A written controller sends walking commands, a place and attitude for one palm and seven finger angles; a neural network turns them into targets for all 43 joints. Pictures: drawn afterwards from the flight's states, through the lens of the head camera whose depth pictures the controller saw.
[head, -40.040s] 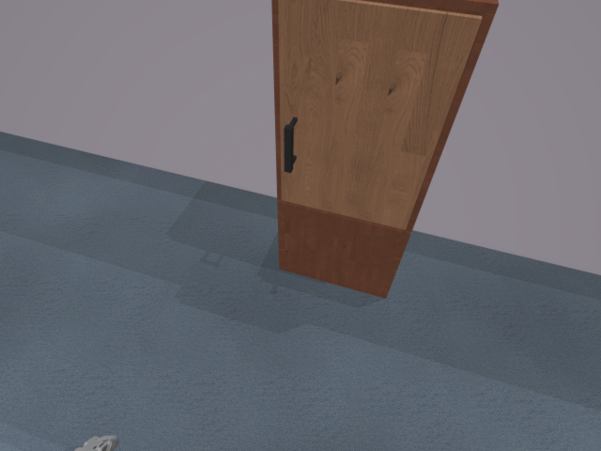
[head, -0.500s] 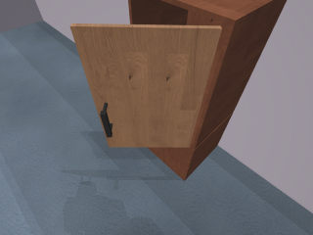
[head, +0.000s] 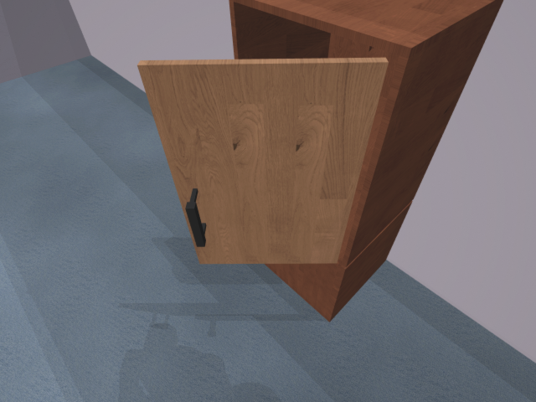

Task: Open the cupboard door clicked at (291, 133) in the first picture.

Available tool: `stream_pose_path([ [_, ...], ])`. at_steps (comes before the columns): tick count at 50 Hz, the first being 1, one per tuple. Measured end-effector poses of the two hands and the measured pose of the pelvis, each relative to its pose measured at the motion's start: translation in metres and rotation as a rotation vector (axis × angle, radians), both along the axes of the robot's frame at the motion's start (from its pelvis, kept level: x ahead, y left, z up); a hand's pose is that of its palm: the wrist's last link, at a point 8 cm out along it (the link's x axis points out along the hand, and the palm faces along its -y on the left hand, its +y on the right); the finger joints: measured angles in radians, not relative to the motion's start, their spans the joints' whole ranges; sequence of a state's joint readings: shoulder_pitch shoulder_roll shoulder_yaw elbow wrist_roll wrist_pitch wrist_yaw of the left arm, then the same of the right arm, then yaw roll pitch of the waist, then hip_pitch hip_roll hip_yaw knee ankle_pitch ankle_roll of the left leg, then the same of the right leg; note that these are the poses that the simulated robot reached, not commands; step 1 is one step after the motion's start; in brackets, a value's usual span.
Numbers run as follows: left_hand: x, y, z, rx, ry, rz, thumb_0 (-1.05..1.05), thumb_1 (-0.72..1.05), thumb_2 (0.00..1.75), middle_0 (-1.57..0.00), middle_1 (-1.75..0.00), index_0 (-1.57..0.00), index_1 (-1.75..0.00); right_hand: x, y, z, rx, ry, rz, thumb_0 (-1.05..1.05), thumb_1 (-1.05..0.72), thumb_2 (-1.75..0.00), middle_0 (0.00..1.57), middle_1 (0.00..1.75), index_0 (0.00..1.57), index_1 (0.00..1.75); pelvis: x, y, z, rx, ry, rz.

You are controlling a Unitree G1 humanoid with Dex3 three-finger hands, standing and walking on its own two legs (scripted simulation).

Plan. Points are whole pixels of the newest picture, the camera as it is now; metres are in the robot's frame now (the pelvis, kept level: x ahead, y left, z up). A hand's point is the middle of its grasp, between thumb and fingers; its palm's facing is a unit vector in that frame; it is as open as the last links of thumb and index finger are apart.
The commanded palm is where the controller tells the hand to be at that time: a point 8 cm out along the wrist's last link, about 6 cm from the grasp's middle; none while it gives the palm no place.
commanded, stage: come to a stop and stand still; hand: left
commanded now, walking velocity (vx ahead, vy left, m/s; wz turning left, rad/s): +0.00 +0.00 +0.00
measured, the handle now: (197, 218) +0.52 +0.20 -0.10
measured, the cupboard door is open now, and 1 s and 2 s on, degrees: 46 46 46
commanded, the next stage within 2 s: look again from close up in 0.60 s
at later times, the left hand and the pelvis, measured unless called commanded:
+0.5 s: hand out of the picture +0.04 +0.17 -0.17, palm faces -0.01 -0.98 -0.20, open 7.4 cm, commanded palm none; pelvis +0.03 -0.01 +0.01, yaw -1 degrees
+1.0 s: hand out of the picture +0.05 +0.16 -0.17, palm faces +0.00 -0.98 -0.20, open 7.4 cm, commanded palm none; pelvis +0.04 -0.01 +0.01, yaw -1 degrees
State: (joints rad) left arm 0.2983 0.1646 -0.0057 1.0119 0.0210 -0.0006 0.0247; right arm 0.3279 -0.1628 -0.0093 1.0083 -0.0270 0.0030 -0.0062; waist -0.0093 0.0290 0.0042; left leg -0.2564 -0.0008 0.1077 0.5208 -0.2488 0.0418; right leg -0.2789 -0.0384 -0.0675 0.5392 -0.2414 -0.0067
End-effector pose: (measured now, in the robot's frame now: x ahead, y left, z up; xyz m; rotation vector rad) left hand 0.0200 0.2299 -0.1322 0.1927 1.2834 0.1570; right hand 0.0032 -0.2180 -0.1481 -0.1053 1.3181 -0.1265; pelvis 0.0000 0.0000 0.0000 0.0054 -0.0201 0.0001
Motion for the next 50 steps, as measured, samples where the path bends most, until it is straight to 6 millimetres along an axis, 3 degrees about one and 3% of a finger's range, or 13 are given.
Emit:
stream_pose_path([
  [9, -0.005, -0.005, 0.0, -0.019, 0.065, 0.006, 0.0, 0.91, 0.9, -0.2, -0.29, -0.2, -0.3, 0.015, -0.002, 0.004, -0.009, 0.013, 0.017, 0.01, -0.92, -0.9, 0.2, 0.3, 0.2, 0.3, 0.012, 0.001, 0.005, 0.005, 0.001, -0.009],
  [22, 0.014, -0.012, -0.003, -0.032, 0.071, 0.002, 0.01, 0.92, 0.9, -0.2, -0.29, -0.2, -0.3, 0.034, -0.009, 0.008, -0.03, 0.024, 0.018, 0.01, -0.92, -0.9, 0.2, 0.3, 0.2, 0.3, 0.027, -0.004, 0.007, 0.005, -0.007, -0.012],
  [34, 0.027, -0.014, -0.004, -0.031, 0.067, -0.003, 0.01, 0.91, 0.9, -0.2, -0.29, -0.2, -0.3, 0.036, -0.012, 0.009, -0.03, 0.053, 0.011, 0.0, -0.92, -0.9, 0.2, 0.3, 0.2, 0.3, 0.036, -0.009, 0.008, 0.003, -0.005, -0.013],
  [50, 0.03, -0.019, -0.004, -0.035, 0.076, 0.005, 0.0, 0.91, 0.9, -0.2, -0.29, -0.2, -0.3, 0.037, -0.013, 0.01, -0.029, 0.074, 0.006, 0.0, -0.92, -0.9, 0.2, 0.3, 0.2, 0.3, 0.042, -0.013, 0.009, 0.003, -0.006, -0.012],
])
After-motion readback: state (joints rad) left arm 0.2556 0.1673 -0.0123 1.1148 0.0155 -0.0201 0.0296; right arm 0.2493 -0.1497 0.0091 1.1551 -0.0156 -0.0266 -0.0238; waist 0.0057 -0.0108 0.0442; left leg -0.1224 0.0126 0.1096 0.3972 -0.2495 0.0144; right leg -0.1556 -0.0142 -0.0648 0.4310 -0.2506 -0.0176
